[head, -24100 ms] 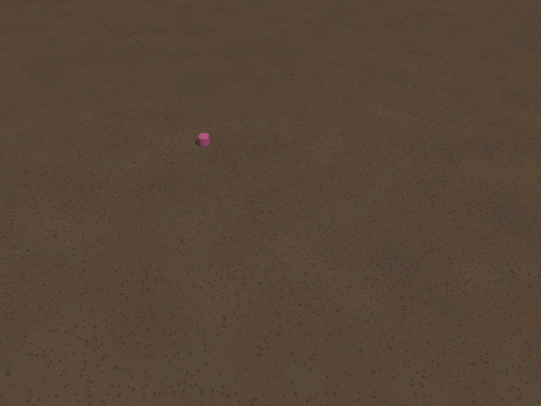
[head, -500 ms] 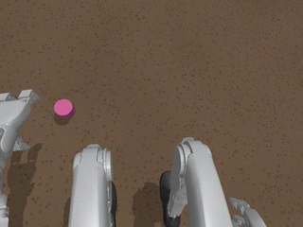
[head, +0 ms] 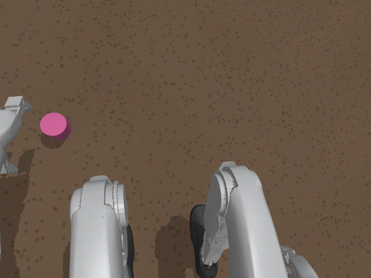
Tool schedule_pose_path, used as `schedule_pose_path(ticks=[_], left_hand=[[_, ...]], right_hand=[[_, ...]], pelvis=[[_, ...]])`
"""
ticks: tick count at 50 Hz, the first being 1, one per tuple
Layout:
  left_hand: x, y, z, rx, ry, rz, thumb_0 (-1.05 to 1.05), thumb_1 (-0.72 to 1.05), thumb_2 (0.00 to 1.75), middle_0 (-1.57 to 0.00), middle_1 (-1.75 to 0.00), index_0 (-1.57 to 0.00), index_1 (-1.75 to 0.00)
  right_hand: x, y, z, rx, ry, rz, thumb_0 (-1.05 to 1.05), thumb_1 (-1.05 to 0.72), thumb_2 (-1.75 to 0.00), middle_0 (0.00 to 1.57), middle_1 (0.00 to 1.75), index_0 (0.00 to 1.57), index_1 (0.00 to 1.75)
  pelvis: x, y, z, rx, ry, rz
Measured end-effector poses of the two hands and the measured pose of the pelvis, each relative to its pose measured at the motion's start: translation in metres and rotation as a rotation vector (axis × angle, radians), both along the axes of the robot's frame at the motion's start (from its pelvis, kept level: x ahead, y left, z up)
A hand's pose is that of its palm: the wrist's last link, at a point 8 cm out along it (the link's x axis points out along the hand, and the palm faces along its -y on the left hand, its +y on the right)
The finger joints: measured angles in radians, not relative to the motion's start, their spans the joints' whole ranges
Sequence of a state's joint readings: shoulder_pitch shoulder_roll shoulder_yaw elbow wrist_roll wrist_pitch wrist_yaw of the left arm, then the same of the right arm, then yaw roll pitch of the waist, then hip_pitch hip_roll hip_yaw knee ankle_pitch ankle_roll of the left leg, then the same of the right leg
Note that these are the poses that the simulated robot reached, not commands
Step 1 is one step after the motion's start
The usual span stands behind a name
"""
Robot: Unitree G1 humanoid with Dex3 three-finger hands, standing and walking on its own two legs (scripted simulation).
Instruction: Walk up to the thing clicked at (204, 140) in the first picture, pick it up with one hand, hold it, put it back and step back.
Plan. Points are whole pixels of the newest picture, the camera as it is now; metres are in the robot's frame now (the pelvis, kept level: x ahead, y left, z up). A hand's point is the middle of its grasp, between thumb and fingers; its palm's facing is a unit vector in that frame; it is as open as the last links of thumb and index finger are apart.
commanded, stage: rise first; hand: left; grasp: from above
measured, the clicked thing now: (56, 126) +0.48 +0.30 -0.32
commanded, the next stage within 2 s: approach in 0.54 s
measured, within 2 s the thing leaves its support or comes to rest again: neither
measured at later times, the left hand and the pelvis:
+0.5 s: hand (17, 140) +0.41 +0.34 -0.19, palm faces -0.47 -0.07 -0.88, open 14.1 cm; pelvis +0.00 +0.00 -0.02, yaw -1 degrees
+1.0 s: hand (53, 110) +0.49 +0.28 -0.21, palm faces -0.41 -0.05 -0.91, open 14.1 cm; pelvis +0.01 +0.00 -0.03, yaw -2 degrees
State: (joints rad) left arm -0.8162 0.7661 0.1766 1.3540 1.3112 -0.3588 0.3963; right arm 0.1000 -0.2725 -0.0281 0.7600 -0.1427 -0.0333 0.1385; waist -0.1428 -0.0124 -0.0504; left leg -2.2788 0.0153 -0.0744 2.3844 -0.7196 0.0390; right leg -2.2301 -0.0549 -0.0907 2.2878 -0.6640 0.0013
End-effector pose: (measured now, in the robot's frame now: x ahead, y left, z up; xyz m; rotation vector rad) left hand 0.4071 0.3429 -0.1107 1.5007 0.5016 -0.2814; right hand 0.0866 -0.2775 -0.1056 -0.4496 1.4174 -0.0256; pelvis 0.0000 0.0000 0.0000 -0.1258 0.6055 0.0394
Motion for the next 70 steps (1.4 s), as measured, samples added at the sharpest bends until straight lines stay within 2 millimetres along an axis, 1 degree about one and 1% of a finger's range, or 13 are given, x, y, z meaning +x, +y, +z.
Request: schedule_pose_path(ticks=[8, 18, 34, 38, 43, 48, 53, 55, 57, 60, 63, 66, 70], left_hand=[[0.005, -0.002, -0.012, -0.010, -0.004, -0.001, 0.00, -0.52, 1.00, -0.09, -1.00, -0.09, -0.99], [0.010, -0.005, -0.020, -0.010, -0.012, 0.001, 0.00, -0.53, 1.01, -0.08, -1.00, -0.08, -1.00], [0.017, -0.007, -0.033, -0.006, 0.000, 0.012, 0.00, -0.53, 1.01, -0.09, -1.02, -0.08, -1.01], [0.022, -0.011, -0.036, 0.001, -0.001, -0.008, 0.00, -0.53, 1.01, -0.09, -1.02, -0.08, -1.02], [0.041, -0.025, -0.039, -0.005, -0.019, -0.045, 0.00, -0.54, 1.00, -0.08, -1.03, -0.08, -1.03], [0.074, -0.054, -0.043, -0.024, -0.064, -0.082, 0.00, -0.53, 1.00, -0.08, -1.05, -0.09, -1.04], [0.108, -0.080, -0.043, -0.015, -0.110, -0.085, 0.00, -0.53, 0.99, -0.08, -1.06, -0.09, -1.05], [0.117, -0.086, -0.042, -0.003, -0.122, -0.068, 0.00, -0.53, 0.99, -0.08, -1.06, -0.09, -1.05], [0.122, -0.090, -0.040, 0.012, -0.125, -0.046, 0.00, -0.53, 0.99, -0.08, -1.06, -0.09, -1.05], [0.120, -0.088, -0.038, 0.042, -0.088, -0.013, 0.00, -0.53, 0.99, -0.08, -1.06, -0.09, -1.05], [0.108, -0.079, -0.039, 0.060, -0.023, 0.025, 0.00, -0.53, 0.98, -0.08, -1.07, -0.09, -1.05], [0.086, -0.062, -0.043, 0.061, 0.054, 0.064, 0.00, -0.53, 0.98, -0.08, -1.07, -0.09, -1.05], [0.050, -0.037, -0.053, 0.029, 0.143, 0.083, 0.00, -0.52, 0.96, -0.08, -1.07, -0.09, -1.05]], right_hand=[[-0.008, -0.004, 0.001, -0.015, 0.038, 0.000, 0.00, -0.91, -0.89, 0.21, 0.30, 0.20, 0.30], [-0.013, -0.009, 0.000, -0.027, 0.051, 0.017, 0.00, -0.91, -0.90, 0.20, 0.30, 0.20, 0.30], [-0.013, -0.002, -0.012, -0.002, 0.051, 0.038, 0.00, -0.91, -0.89, 0.20, 0.30, 0.20, 0.30], [-0.014, -0.002, -0.013, -0.002, 0.060, 0.041, 0.00, -0.91, -0.89, 0.20, 0.30, 0.20, 0.30], [-0.017, -0.003, -0.011, -0.012, 0.061, 0.042, 0.00, -0.91, -0.89, 0.20, 0.30, 0.20, 0.30], [-0.027, -0.004, -0.004, -0.037, 0.059, 0.028, 0.00, -0.91, -0.89, 0.20, 0.30, 0.20, 0.30], [-0.047, -0.003, 0.004, -0.053, 0.073, -0.012, 0.00, -0.92, -0.89, 0.20, 0.30, 0.20, 0.30], [-0.058, -0.002, 0.007, -0.048, 0.087, -0.036, 0.00, -0.92, -0.89, 0.20, 0.30, 0.20, 0.30], [-0.068, 0.001, 0.008, -0.036, 0.103, -0.063, 0.00, -0.92, -0.89, 0.20, 0.30, 0.20, 0.30], [-0.082, 0.005, 0.008, -0.007, 0.127, -0.100, 0.00, -0.92, -0.89, 0.20, 0.30, 0.20, 0.30], [-0.089, 0.009, 0.006, 0.023, 0.144, -0.122, 0.00, -0.91, -0.89, 0.20, 0.30, 0.20, 0.30], [-0.090, 0.012, 0.004, 0.046, 0.150, -0.120, 0.00, -0.91, -0.89, 0.20, 0.30, 0.20, 0.30], [-0.083, 0.009, 0.002, 0.044, 0.155, -0.073, 0.00, -0.91, -0.89, 0.21, 0.30, 0.20, 0.30]], pelvis=[[0.003, 0.000, -0.004, -0.002, 0.004, -0.004], [0.003, -0.001, -0.010, -0.006, 0.000, -0.007], [0.003, -0.001, -0.019, -0.008, -0.007, -0.011], [0.004, -0.001, -0.021, -0.008, -0.004, -0.011], [0.005, -0.001, -0.023, -0.009, -0.003, -0.013], [0.005, 0.000, -0.026, -0.020, 0.002, -0.021], [0.006, 0.001, -0.028, -0.030, 0.013, -0.028], [0.007, 0.001, -0.028, -0.032, 0.017, -0.031], [0.007, 0.001, -0.027, -0.032, 0.022, -0.034], [0.007, 0.000, -0.024, -0.028, 0.024, -0.037], [0.006, 0.000, -0.020, -0.025, 0.017, -0.039], [0.003, -0.001, -0.017, -0.021, 0.005, -0.037], [-0.002, -0.002, -0.017, -0.022, -0.018, -0.030]])
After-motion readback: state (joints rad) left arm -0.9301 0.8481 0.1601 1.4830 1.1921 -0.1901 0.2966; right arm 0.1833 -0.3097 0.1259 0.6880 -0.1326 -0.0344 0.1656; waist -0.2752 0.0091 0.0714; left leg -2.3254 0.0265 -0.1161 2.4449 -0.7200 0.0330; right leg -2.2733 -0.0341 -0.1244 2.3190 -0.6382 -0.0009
